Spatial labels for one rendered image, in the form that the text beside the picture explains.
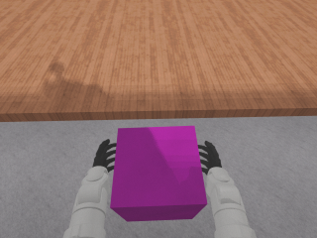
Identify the left robot hand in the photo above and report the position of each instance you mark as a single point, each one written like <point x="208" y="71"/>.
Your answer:
<point x="100" y="159"/>

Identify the carton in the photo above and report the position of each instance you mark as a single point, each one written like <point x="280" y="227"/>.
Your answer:
<point x="157" y="174"/>

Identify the left robot forearm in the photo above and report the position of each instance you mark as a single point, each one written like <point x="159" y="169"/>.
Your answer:
<point x="90" y="206"/>

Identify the right robot hand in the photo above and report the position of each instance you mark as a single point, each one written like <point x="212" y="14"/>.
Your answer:
<point x="212" y="157"/>

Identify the right robot forearm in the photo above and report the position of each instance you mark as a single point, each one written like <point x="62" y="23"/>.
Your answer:
<point x="228" y="210"/>

